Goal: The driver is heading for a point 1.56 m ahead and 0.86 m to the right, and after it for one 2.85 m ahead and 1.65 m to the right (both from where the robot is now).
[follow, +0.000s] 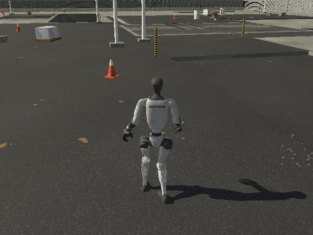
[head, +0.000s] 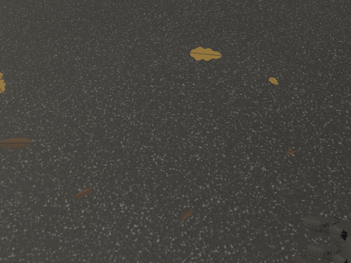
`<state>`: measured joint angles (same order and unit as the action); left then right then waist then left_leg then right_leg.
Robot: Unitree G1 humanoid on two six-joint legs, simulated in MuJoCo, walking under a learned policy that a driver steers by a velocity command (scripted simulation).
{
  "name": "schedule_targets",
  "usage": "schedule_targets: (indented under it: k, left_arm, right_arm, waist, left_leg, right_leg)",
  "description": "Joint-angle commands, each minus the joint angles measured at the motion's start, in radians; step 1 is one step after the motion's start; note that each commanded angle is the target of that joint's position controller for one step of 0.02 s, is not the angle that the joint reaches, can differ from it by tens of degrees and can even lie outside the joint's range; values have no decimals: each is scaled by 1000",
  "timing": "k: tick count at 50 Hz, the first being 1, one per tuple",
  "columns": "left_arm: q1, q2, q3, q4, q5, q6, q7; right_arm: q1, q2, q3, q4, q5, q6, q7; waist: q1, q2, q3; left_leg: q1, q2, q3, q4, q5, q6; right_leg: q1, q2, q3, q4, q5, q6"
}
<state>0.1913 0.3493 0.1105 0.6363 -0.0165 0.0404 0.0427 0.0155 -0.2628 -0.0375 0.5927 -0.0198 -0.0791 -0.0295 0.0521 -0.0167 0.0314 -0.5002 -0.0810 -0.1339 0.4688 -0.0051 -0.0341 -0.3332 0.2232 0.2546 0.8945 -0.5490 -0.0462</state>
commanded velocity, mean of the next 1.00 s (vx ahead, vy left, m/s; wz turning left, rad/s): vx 0.03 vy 0.00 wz -0.63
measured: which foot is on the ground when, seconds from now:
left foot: down 0.00-0.36, up 0.38-0.76, down 0.78-1.00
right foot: up 0.00-0.34, down 0.36-1.00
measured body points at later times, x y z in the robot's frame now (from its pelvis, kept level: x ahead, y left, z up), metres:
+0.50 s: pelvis +0.03 -0.01 +0.02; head +0.06 -0.07 +0.47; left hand +0.28 +0.20 -0.05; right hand +0.07 -0.35 -0.09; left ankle +0.13 +0.12 -0.64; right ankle +0.01 -0.11 -0.71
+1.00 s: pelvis +0.07 +0.00 +0.02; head +0.08 -0.01 +0.47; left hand +0.34 +0.13 -0.08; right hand +0.07 -0.30 -0.08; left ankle +0.13 +0.10 -0.71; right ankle +0.00 -0.11 -0.71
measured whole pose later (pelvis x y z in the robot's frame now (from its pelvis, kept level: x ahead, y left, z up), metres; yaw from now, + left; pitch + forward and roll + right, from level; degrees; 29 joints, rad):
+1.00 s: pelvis +0.07 +0.00 +0.02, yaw -34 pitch +0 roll +0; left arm 0.18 0.24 0.06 0.68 0.01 0.04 0.01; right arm 0.15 -0.21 -0.04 0.70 -0.02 -0.02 0.00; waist 0.01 -0.02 0.02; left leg -0.25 -0.01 0.01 0.55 -0.30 0.00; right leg -0.28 0.04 0.11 0.57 -0.29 0.00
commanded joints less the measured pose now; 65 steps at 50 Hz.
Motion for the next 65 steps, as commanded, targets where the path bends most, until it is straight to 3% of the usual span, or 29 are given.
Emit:
schedule_targets:
  k: [1,2,3,5,7,8,12,15,17,18,19,20,21,22,23,24,26,30,35,37,38,39,40,41,42,45,48,53,65]
  left_arm:
    - [201,105,1,-66,-18,-14,-45]
    - [87,154,17,-60,-21,0,-41]
    - [34,146,17,-69,-14,17,-30]
    - [-9,84,-3,-102,-9,26,-24]
    - [-14,27,-20,-114,-12,16,-23]
    - [-16,25,-22,-115,-12,14,-24]
    - [-21,43,-16,-105,-9,18,-34]
    - [-15,64,-1,-94,-9,29,-46]
    - [36,62,13,-69,-7,36,-53]
    - [88,81,30,-45,-5,38,-48]
    - [140,158,55,-41,0,33,-34]
    - [116,291,72,-78,24,15,-27]
    - [84,240,65,-95,50,-12,-30]
    - [28,206,50,-96,48,-30,-27]
    - [-36,156,37,-106,26,-34,-21]
    - [-74,114,22,-112,8,-30,-15]
    - [-71,74,1,-105,15,-23,-4]
    - [-30,75,-4,-82,18,-16,3]
    - [-29,79,-11,-73,24,-7,-13]
    - [-54,59,-20,-68,12,-6,-14]
    - [-61,40,-27,-66,6,-7,-13]
    - [-26,10,-34,-64,18,-13,-11]
    - [49,-7,-37,-60,36,-24,-15]
    - [10,12,-31,-66,36,-31,-15]
    - [-12,44,-21,-56,34,-31,-14]
    - [-66,-1,-27,-55,38,-13,-22]
    - [-51,-13,-27,-40,29,-16,-35]
    - [-43,-22,-26,-23,30,-33,-34]
    - [-16,-41,-27,-11,28,-42,-20]
  right_arm:
    - [82,-146,-55,-66,-13,11,-16]
    - [69,-76,-38,-79,-8,24,-26]
    - [60,-78,-32,-84,-6,42,-29]
    - [36,-124,-46,-64,-8,59,-34]
    - [74,-137,-58,-35,-15,66,-34]
    - [80,-143,-63,-26,-14,66,-33]
    - [41,-175,-84,-11,4,68,-24]
    - [45,-192,-97,11,15,69,-14]
    - [47,-179,-99,25,28,71,-10]
    - [77,-143,-93,39,31,75,-9]
    - [113,-97,-85,50,25,86,-4]
    - [35,-82,-78,-40,-5,80,-9]
    - [-62,-118,-86,-60,-4,66,-15]
    - [-35,-132,-90,-43,14,63,-16]
    - [23,-143,-96,-3,13,65,-22]
    - [54,-149,-99,18,2,69,-27]
    - [72,-125,-93,27,2,73,-14]
    - [32,-70,-58,15,18,78,4]
    - [40,-86,-51,13,31,77,24]
    - [76,-71,-48,23,31,70,31]
    - [104,-60,-45,33,23,64,34]
    - [116,-95,-49,29,2,58,33]
    - [107,-175,-63,18,-17,57,28]
    - [76,-113,-46,31,-23,53,29]
    - [37,-70,-33,19,-12,49,29]
    - [59,-89,-39,30,11,44,22]
    - [78,-83,-35,23,3,45,24]
    - [105,-60,-31,20,9,51,23]
    - [122,-40,-29,34,11,49,26]
  waist:
    - [13,270,-389]
    - [-41,139,-279]
    - [-47,58,-232]
    - [-36,66,-119]
    - [-44,113,-143]
    - [-47,133,-164]
    - [-36,162,-197]
    - [-36,193,-178]
    - [-7,172,-178]
    - [2,120,-164]
    - [4,-100,-85]
    - [-19,-334,-72]
    - [28,-214,-102]
    - [-19,-187,-97]
    - [-54,-131,-108]
    - [-65,-125,-131]
    - [-74,-117,-174]
    - [-40,-119,-167]
    - [-14,-154,-142]
    - [-45,-143,-125]
    - [-70,-124,-117]
    - [-53,-55,-130]
    - [14,162,-154]
    - [10,265,-139]
    - [4,215,-117]
    - [-25,167,-107]
    - [-41,79,-78]
    - [-61,3,-86]
    - [-54,7,-73]
  left_leg:
    - [660,561,-619,-65,302,374]
    - [560,443,-402,-68,120,303]
    - [455,369,-302,-94,13,248]
    - [277,298,-154,-148,35,226]
    - [294,297,-77,-167,120,249]
    - [316,318,-57,-170,140,263]
    - [284,360,40,-185,45,252]
    - [266,376,114,-170,-59,218]
    - [240,370,174,-98,-161,160]
    - [166,333,218,3,-260,107]
    - [-35,230,315,267,-429,10]
    - [-331,69,225,513,-645,-50]
    - [-344,69,65,648,-608,-20]
    - [-334,82,39,668,-503,6]
    - [-307,104,44,659,-417,7]
    - [-260,110,55,659,-367,-6]
    - [-144,86,86,708,-318,-27]
    - [-92,86,96,487,-292,-36]
    - [68,86,110,285,-374,-19]
    - [162,80,123,102,-289,0]
    - [255,83,123,-49,-139,17]
    - [347,163,45,-75,27,43]
    - [410,320,-100,-51,288,130]
    - [304,395,-200,-96,232,256]
    - [283,363,-170,-103,152,257]
    - [268,251,-66,-74,-43,145]
    - [252,179,26,-49,-196,82]
    - [290,148,68,6,-155,76]
    - [276,133,81,11,-143,63]
  right_leg:
    - [-368,-148,-72,521,-95,120]
    - [-390,-184,-109,541,5,137]
    - [-363,-204,-135,526,76,142]
    - [-310,-237,-187,403,128,130]
    - [-285,-249,-226,311,127,123]
    - [-278,-268,-226,273,134,122]
    - [-143,-313,-243,79,213,93]
    - [-44,-292,-298,-78,233,61]
    - [68,-256,-336,-247,295,18]
    - [158,-230,-313,-322,305,-18]
    - [241,-365,-50,-503,426,-108]
    - [265,-575,388,-580,517,-293]
    - [225,-562,370,-615,463,-312]
    - [208,-520,277,-607,451,-253]
    - [197,-479,187,-570,475,-192]
    - [175,-457,125,-537,548,-162]
    - [119,-414,54,-503,697,-158]
    - [168,-394,41,-466,703,-156]
    - [126,-423,125,-439,718,-188]
    - [106,-393,135,-414,688,-164]
    - [71,-360,127,-405,618,-129]
    - [23,-307,96,-359,477,-69]
    - [-51,-194,-21,-235,226,-4]
    - [-38,-186,-94,-243,109,48]
    - [6,-214,-112,-251,144,69]
    - [84,-227,-114,-359,350,66]
    - [86,-227,-103,-377,397,23]
    - [68,-243,-76,-404,439,15]
    - [94,-246,-74,-402,462,19]
Velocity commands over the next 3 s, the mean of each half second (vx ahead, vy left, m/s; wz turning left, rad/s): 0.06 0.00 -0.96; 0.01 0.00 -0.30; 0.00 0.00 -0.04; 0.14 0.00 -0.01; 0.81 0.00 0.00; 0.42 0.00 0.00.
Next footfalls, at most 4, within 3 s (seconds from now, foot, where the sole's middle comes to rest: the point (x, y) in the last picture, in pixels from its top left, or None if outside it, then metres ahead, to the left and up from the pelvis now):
0.36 right None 0.04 -0.13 -0.75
0.78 left None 0.16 0.08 -0.75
2.14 right None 0.11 -0.23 -0.75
2.60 left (275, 228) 0.59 -0.31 -0.75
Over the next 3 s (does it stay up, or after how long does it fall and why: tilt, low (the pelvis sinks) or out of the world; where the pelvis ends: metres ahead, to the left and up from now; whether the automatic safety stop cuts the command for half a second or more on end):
stays up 0.56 -0.37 0.03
